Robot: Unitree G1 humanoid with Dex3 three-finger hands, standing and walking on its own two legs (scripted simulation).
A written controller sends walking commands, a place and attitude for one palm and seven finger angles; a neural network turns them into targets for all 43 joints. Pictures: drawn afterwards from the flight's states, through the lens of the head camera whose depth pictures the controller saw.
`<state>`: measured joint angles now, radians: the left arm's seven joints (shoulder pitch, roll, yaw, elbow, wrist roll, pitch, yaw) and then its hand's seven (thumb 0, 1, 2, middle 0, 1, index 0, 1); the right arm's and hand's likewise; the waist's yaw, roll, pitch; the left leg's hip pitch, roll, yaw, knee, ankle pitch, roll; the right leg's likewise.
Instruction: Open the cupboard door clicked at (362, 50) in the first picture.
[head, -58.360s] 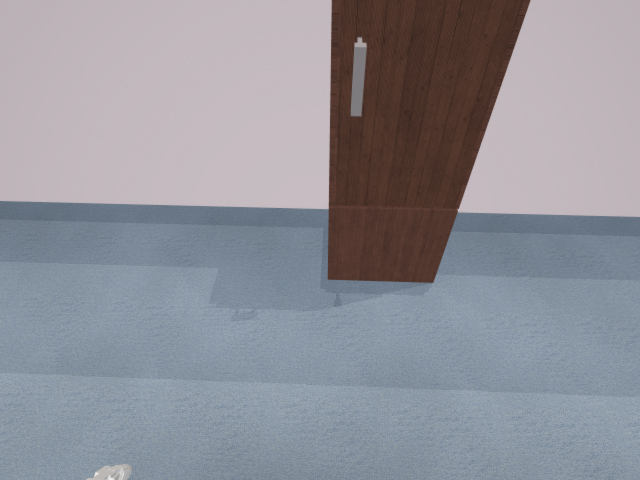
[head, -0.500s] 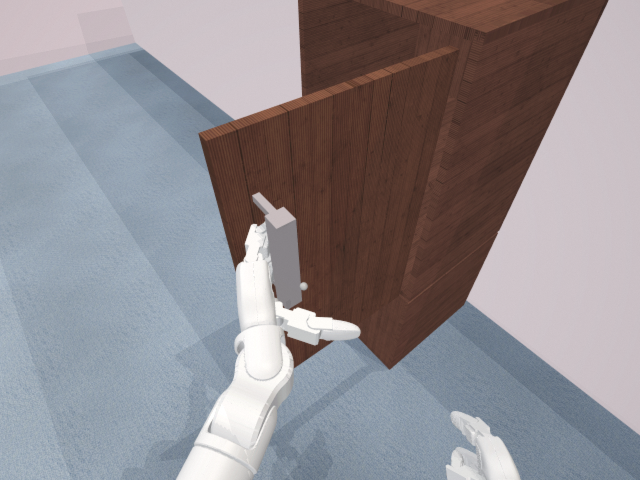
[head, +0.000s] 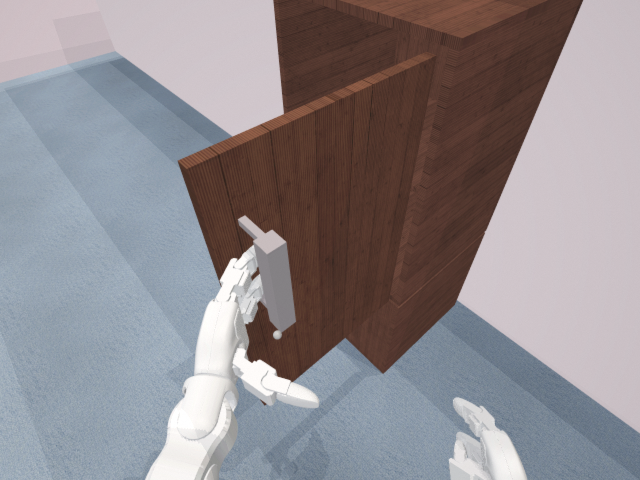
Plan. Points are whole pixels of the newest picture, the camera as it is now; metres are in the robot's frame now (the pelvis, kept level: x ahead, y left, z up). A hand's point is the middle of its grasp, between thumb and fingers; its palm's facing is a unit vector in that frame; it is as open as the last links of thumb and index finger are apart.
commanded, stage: slide the hand sideways off the handle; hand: left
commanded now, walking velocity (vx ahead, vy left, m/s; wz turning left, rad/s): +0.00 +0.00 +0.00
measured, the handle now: (266, 275) +0.34 +0.10 +0.10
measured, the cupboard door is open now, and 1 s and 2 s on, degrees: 90 90 90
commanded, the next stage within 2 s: draw the hand back to the body in 0.62 s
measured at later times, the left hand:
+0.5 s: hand (223, 379) +0.21 +0.12 +0.08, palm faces +0.05 -1.00 -0.03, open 16.3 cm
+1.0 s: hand (185, 386) +0.19 +0.15 +0.11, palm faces +0.05 -1.00 -0.07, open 16.4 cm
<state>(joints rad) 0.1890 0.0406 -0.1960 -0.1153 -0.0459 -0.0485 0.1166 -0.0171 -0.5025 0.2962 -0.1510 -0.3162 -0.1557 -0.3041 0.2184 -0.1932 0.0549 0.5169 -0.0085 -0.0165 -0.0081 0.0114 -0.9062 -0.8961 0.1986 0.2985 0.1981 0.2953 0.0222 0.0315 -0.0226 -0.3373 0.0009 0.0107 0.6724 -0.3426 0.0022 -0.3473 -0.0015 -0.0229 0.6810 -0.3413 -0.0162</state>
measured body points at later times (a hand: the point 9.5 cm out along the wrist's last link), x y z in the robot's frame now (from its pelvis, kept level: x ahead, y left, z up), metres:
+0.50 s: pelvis +0.02 -0.01 -0.01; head +0.03 -0.03 +0.44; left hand +0.20 +0.18 +0.09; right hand +0.21 -0.22 -0.08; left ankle +0.01 +0.12 -0.72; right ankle +0.01 -0.11 -0.72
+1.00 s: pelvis +0.00 +0.00 -0.02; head +0.00 -0.02 +0.43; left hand +0.18 +0.20 +0.11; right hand +0.19 -0.20 -0.08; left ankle +0.01 +0.12 -0.72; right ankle +0.01 -0.11 -0.72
